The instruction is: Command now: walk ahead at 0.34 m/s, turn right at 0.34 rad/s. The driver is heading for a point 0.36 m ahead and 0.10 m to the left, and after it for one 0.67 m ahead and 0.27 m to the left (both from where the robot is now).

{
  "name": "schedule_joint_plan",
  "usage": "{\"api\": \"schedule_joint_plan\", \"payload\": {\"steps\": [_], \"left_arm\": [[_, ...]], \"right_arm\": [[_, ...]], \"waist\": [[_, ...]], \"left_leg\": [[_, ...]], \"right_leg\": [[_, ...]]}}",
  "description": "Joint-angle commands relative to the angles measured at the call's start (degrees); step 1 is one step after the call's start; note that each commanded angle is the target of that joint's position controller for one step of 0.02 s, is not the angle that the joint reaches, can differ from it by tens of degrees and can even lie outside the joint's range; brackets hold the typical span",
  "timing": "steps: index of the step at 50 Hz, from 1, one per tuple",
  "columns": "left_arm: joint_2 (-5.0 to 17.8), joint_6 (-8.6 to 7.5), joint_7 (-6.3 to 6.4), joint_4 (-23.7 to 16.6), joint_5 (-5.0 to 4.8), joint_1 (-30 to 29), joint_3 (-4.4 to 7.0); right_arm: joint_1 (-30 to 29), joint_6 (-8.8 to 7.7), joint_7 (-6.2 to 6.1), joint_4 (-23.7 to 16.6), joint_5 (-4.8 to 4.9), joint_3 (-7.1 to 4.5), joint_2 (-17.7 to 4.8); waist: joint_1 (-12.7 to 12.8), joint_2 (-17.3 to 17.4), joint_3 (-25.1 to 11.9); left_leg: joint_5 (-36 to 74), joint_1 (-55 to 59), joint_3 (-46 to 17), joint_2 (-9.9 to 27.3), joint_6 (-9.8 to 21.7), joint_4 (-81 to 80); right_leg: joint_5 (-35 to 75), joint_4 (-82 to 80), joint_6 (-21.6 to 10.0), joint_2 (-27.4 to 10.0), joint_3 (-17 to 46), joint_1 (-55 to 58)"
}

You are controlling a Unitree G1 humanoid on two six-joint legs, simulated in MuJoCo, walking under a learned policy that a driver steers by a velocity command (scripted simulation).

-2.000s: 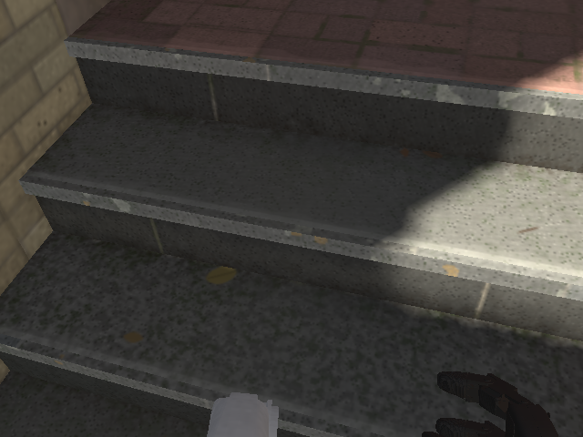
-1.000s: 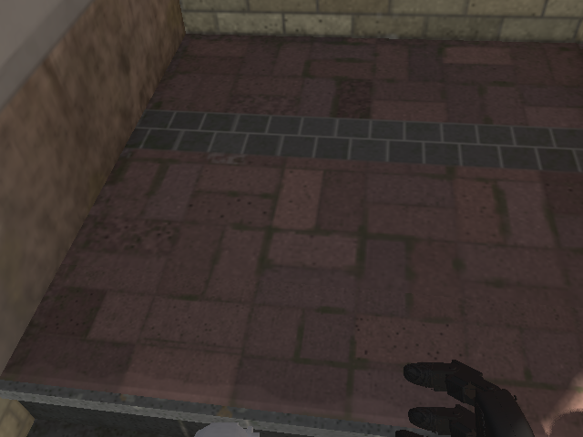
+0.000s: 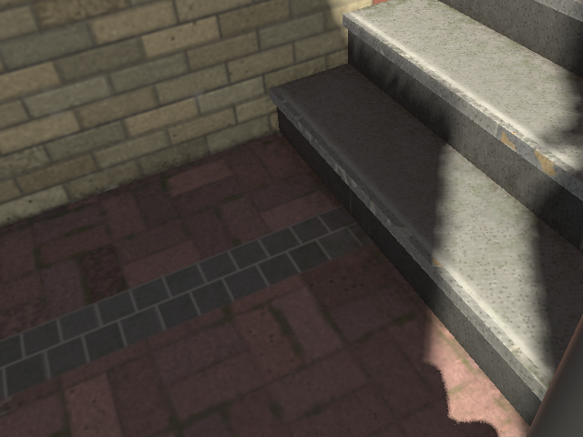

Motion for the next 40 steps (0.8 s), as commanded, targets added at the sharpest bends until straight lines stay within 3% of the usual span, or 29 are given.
{"api": "schedule_joint_plan", "payload": {"steps": [1,4,7,8,9,10,11,12,13,14,15,16,17,18,19,20,21,22,23,24,26,27,28,30,31,33,35,36,40], "left_arm": [[4.12,-1.18,0.01,1.99,-0.42,7.01,1.13],[3.67,-1.17,0.27,5.73,0.19,8.92,0.91],[3.54,-0.79,0.55,8.73,-0.66,8.64,1.06],[3.98,-0.39,0.4,8.99,-1.07,7.29,1.05],[4.42,-0.01,0.51,9.67,-0.75,5.94,0.95],[4.99,0.08,1.28,9.92,-1.36,5.39,1.13],[7.55,0.12,1.67,10.09,-2.14,3.21,1.92],[7.98,0.21,1.74,10.36,-3.56,2.75,2.52],[8.62,0.05,1.26,10.67,-4.1,2.17,2.82],[9.8,0.14,0.75,11.55,-4.09,2.6,3.07],[12.8,-0.24,-0.02,12.5,-3.76,3.18,3.4],[14.45,-0.44,-0.88,13.02,-2.94,2.65,3.81],[14.22,-0.57,-1.47,13.33,-2.82,2.7,3.94],[7.76,-1.71,-1.76,10.69,-2.89,2.47,2.47],[0.28,-2.53,-2.99,9.46,-2.02,3.4,1.67],[-0.48,-3.85,-4.62,9.94,-1.72,3.82,2.03],[-1.16,-3.93,-5.28,6.19,-2.81,-3.21,1.61],[-0.79,-3.75,-5.21,1.55,-2.48,-10.52,0.72],[0.0,-3.22,-4.96,0.75,-1.99,-11.38,0.78],[0.04,-2.62,-5.26,1.55,-2.12,-8.41,0.78],[-1.18,-1.75,-4.98,2.33,-2.8,-5.68,0.07],[-3.0,-1.65,-4.68,1.75,-2.85,-6.35,-0.84],[-2.77,-1.46,-4.55,1.7,-2.5,-6.62,-1.04],[1.29,-0.82,-4.17,1.89,-1.94,-6.63,-0.13],[1.23,-0.47,-3.56,0.7,-1.22,-9.92,-0.19],[2.29,-0.34,-2.96,-0.33,-1.25,-13.09,0.59],[3.2,-0.46,-2.52,-1.04,-2.11,-17.47,1.31],[3.39,-0.65,-2.5,-1.09,-2.32,-18.88,1.45],[4.02,-0.9,-2.86,-0.1,-2.92,-23.42,2.5]], "right_arm": [[-2.03,-1.21,0.79,-3.64,0.76,0.93,0.66],[-4.83,-1.0,0.9,-5.34,1.16,2.22,3.05],[-6.52,-1.0,0.98,-7.5,0.74,3.78,4.4],[-7.04,-1.11,1.05,-8.49,0.41,4.43,4.87],[-9.08,-1.21,0.81,-8.92,0.04,4.51,4.43],[-12.68,-1.24,0.41,-11.3,-0.04,4.84,3.96],[-13.69,-0.98,0.48,-12.61,-0.88,5.65,4.41],[-14.59,-1.08,0.65,-12.52,-1.13,5.58,4.55],[-10.8,-0.82,1.06,-10.04,-0.47,4.69,3.26],[-7.57,-0.64,1.27,-8.46,-0.43,3.58,1.54],[-2.26,-0.49,1.39,-7.25,0.66,1.35,-2.24],[3.79,-0.3,1.56,-6.35,0.98,-0.72,-6.01],[10.93,-0.51,2.0,-4.03,1.61,-2.27,-9.65],[18.53,-0.31,2.67,-0.16,-0.31,-3.13,-15.63],[25.46,0.42,1.46,4.32,0.12,-3.57,-18.59],[21.35,-0.57,0.57,3.9,-0.31,-2.63,-14.56],[15.5,-0.61,0.44,5.5,0.95,-1.99,-10.22],[10.21,-1.26,1.47,7.86,-0.59,-0.33,-4.67],[7.9,-2.11,1.57,9.67,-1.88,0.33,-1.36],[7.58,-2.6,1.56,11.14,-2.69,1.07,1.74],[12.21,-3.26,2.09,14.8,-1.85,2.08,4.14],[14.6,-3.29,2.62,16.12,-1.26,1.77,2.93],[13.56,-3.42,3.04,15.86,-1.06,1.68,2.36],[10.72,-3.81,2.89,13.59,-0.53,1.07,-0.83],[11.71,-3.91,2.14,13.77,-0.13,0.93,-1.35],[13.76,-4.77,1.39,14.07,0.1,1.17,-2.39],[17.92,-4.68,0.49,15.17,0.51,0.8,-3.95],[19.88,-4.55,0.13,15.26,0.64,0.83,-4.43],[23.46,-3.43,-0.34,16.34,-0.31,1.03,-3.5]], "waist": [[0.26,-10.59,7.8],[0.76,-11.83,8.74],[-0.32,-8.04,11.3],[-1.11,-6.75,10.87],[-0.51,-6.33,10.97],[-0.49,-8.95,11.23],[-1.86,-8.87,10.09],[-1.91,-11.23,8.68],[-3.17,-10.64,6.68],[-5.13,-13.63,2.91],[-8.63,-17.26,0.6],[-12.99,-18.77,-1.75],[-15.49,-15.16,-4.15],[-14.73,9.52,-5.1],[-12.34,33.78,-11.25],[-9.16,22.86,-8.67],[-5.87,13.03,2.52],[-2.64,4.76,8.97],[-0.66,0.99,9.74],[1.19,2.24,7.59],[1.15,1.88,7.34],[1.11,0.62,8.07],[1.81,-1.05,8.98],[2.19,-3.99,7.58],[0.87,-3.1,7.66],[-0.51,-0.01,6.34],[-3.48,0.47,6.22],[-4.7,-1.45,6.1],[-7.84,1.82,8.58]], "left_leg": [[-3.47,-22.2,-1.59,1.58,0.46,7.5],[-9.4,-31.96,-3.34,1.94,0.6,20.03],[-11.48,-39.55,-6.96,4.5,1.0,21.98],[-9.49,-38.51,-5.07,5.4,0.76,15.71],[-7.01,-35.12,-2.5,5.68,0.1,12.11],[-8.13,-31.31,-2.62,7.33,0.36,6.07],[-7.86,-21.88,2.18,9.29,1.21,-9.02],[-10.32,-10.71,2.84,9.78,2.27,-17.62],[-11.52,3.44,8.85,8.15,3.05,-25.29],[-16.53,16.08,12.17,5.15,4.07,-29.5],[-23.79,23.04,14.39,1.49,4.83,-32.84],[-28.12,28.08,13.25,-1.13,5.94,-38.24],[-27.41,32.98,3.97,-0.95,8.11,-50.75],[-32.17,39.73,-18.85,4.63,13.68,-70.01],[-60.87,50.76,-55.48,14.72,18.93,-103.51],[-63.27,45.3,-68.74,18.7,16.22,-110.4],[-59.9,34.53,-61.1,19.66,13.09,-107.66],[-51.67,23.45,-47.08,18.57,11.8,-100.98],[-44.41,17.94,-33.94,16.06,9.77,-93.03],[-37.67,17.82,-24.85,13.62,8.45,-89.8],[-27.38,24.78,-18.63,12.66,8.71,-90.51],[-24.18,27.84,-15.26,11.6,7.72,-91.15],[-21.53,27.29,-12.35,10.85,6.77,-91.99],[-18.73,26.46,-7.54,9.9,4.37,-95.94],[-17.1,26.65,-6.41,9.79,5.31,-98.94],[-10.59,30.47,-5.61,9.46,6.85,-103.22],[-6.22,40.59,-6.33,11.03,7.21,-105.57],[-4.47,45.12,-7.51,11.95,7.21,-106.07],[1.85,54.95,-4.5,12.84,7.31,-108.02]], "right_leg": [[-14.44,-17.0,-12.53,-15.37,23.86,11.71],[-12.67,-19.01,-12.63,-18.18,25.25,15.36],[-10.38,-19.36,-10.53,-19.94,23.05,15.22],[-12.23,-19.82,-9.51,-18.44,19.99,12.85],[-11.53,-21.95,-9.57,-17.59,18.7,8.27],[-9.35,-27.23,-9.6,-19.06,19.48,4.1],[-7.36,-33.18,-8.37,-17.61,15.64,1.06],[-2.15,-35.3,-6.89,-17.2,13.32,-2.37],[4.2,-38.16,-6.1,-16.25,7.41,-5.6],[18.37,-36.76,-5.9,-14.88,3.6,-5.08],[39.52,-32.13,-5.73,-14.68,3.09,1.25],[61.56,-23.05,-4.47,-14.58,1.4,8.21],[65.66,-7.67,-2.89,-14.37,0.03,11.32],[47.15,11.77,-1.29,-9.93,2.11,1.99],[5.07,35.26,0.45,4.19,7.67,-15.61],[7.38,57.09,-0.25,5.74,17.15,-21.98],[9.75,65.38,-1.33,3.55,11.63,-27.26],[11.72,67.66,-3.25,-0.29,7.21,-29.09],[14.19,67.85,-4.46,-2.63,5.79,-28.52],[16.95,68.39,-4.63,-3.71,6.36,-27.1],[15.89,76.38,-5.59,-2.43,5.31,-34.6],[14.75,76.53,-6.09,-2.6,5.07,-39.55],[15.66,74.6,-6.2,-3.05,5.75,-41.06],[21.81,61.93,-3.58,-3.97,4.86,-39.62],[23.18,56.99,-1.18,-4.41,2.73,-39.04],[26.35,49.92,0.68,-6.35,-1.34,-37.97],[28.91,43.23,2.29,-8.84,-3.21,-42.36],[29.46,40.42,2.79,-9.09,-3.02,-44.68],[28.09,28.48,4.77,-10.84,-5.26,-44.95]]}}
